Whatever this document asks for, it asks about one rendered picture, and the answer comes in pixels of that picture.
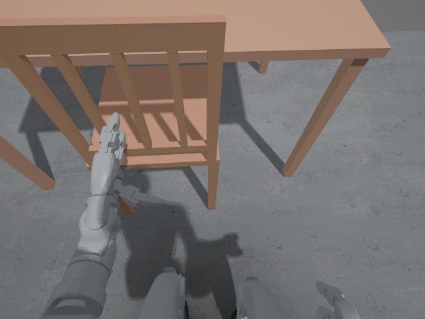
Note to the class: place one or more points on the robot left thigh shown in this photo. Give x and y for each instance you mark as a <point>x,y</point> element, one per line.
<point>166,295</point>

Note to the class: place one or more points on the robot thigh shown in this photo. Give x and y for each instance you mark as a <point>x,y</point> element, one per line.
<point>166,295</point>
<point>257,301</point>

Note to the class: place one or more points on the table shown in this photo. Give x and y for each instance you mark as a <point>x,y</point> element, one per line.
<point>256,30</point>

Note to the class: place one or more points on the chair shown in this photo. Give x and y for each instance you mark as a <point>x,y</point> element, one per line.
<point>170,114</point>

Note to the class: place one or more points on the robot left forearm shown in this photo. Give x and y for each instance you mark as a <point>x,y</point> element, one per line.
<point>82,288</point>

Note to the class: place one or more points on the robot left hand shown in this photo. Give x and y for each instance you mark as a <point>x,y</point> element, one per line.
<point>106,168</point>

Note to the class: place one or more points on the robot right thigh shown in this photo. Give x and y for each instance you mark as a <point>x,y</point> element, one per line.
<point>257,301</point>

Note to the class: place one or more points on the robot right hand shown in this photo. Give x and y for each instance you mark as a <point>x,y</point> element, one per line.
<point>343,309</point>

